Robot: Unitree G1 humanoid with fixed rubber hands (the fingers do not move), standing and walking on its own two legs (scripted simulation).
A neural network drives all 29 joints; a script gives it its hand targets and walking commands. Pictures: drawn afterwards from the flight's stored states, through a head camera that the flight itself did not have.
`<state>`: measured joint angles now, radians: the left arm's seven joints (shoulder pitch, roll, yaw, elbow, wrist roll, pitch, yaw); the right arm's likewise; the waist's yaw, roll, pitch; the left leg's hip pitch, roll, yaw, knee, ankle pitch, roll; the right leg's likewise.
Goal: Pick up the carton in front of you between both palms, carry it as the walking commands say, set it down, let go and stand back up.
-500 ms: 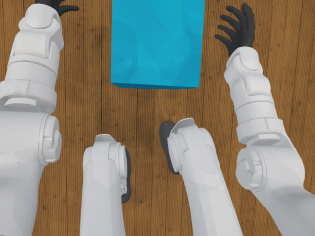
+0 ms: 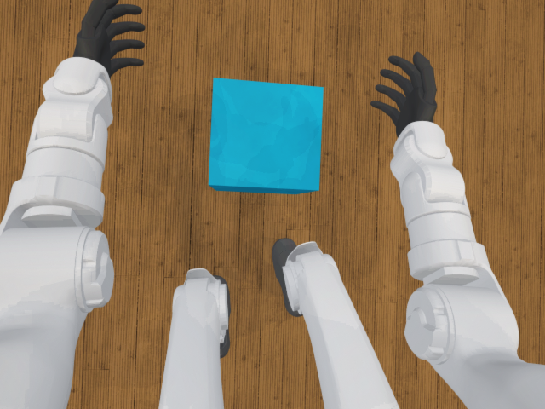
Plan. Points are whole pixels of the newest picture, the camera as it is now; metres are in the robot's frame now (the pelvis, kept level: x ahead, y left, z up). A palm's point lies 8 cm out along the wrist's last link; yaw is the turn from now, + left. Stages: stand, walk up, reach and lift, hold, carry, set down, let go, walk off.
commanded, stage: set down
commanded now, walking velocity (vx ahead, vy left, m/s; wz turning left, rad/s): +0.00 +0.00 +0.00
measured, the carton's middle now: (261, 146) +0.49 -0.07 -0.44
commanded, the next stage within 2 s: let go in 0.18 s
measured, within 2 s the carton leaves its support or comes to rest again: neither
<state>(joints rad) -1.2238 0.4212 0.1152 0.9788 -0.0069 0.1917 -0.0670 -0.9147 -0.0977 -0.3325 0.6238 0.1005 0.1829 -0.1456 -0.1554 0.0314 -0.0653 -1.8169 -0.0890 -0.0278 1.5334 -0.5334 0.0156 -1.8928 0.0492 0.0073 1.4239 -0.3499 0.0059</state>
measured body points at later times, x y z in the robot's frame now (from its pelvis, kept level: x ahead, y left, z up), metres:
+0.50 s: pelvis +0.05 -0.01 +0.13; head +0.30 +0.00 +0.50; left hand +0.48 +0.17 +0.00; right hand +0.40 -0.24 +0.01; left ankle +0.05 +0.10 -0.53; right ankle +0.12 -0.11 -0.53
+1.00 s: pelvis +0.11 -0.01 +0.20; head +0.19 +0.01 +0.65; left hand +0.34 +0.21 +0.11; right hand +0.27 -0.25 +0.13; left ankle +0.05 +0.10 -0.53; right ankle +0.12 -0.11 -0.53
